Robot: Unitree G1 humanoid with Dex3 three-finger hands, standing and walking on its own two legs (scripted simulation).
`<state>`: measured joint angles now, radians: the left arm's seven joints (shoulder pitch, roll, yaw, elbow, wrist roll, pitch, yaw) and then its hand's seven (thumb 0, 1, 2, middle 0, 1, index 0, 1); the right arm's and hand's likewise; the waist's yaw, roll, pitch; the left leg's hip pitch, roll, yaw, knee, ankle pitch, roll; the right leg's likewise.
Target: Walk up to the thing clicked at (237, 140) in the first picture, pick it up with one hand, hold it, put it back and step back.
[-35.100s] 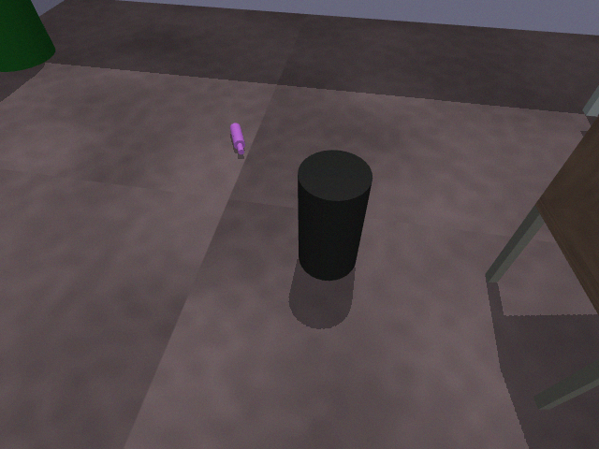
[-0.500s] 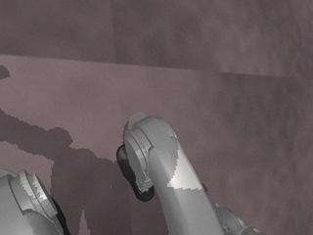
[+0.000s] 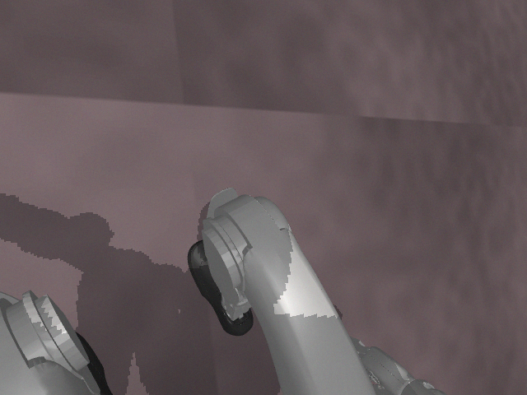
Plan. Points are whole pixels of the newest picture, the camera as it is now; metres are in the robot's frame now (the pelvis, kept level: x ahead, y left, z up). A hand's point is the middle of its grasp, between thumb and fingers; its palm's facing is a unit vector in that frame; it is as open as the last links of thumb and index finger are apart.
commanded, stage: open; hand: left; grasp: from above
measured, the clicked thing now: out of the picture +0.51 +0.28 -0.28
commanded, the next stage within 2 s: withdraw in 0.58 s
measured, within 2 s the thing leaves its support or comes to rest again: neither
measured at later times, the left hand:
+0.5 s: hand out of the picture +0.49 +0.30 -0.24, palm faces -0.42 -0.14 -0.89, open 13.1 cm
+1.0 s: hand out of the picture +0.52 +0.31 -0.17, palm faces -0.27 -0.09 -0.96, open 13.8 cm
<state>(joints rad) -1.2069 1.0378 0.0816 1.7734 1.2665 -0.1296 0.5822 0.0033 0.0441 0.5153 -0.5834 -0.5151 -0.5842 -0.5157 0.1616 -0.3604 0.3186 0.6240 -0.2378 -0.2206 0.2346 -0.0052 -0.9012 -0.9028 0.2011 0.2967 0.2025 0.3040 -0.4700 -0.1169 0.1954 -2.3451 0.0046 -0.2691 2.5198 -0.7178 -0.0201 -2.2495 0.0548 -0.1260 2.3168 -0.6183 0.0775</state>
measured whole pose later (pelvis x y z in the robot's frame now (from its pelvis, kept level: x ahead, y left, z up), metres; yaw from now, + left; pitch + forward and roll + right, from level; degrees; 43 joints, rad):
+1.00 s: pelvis +0.00 +0.00 +0.01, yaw +1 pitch +33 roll -14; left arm -1.09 0.91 0.08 1.43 1.23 -0.07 0.48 0.00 -0.46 0.95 -0.17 -0.92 -0.15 -0.94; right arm 0.23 -0.33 0.25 0.64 -0.20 -0.15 0.24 0.00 -0.91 -0.91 0.20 0.30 0.20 0.30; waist -0.40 -0.05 0.07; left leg -2.34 0.01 -0.25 2.47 -0.72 -0.03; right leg -2.25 0.04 -0.12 2.28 -0.63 0.06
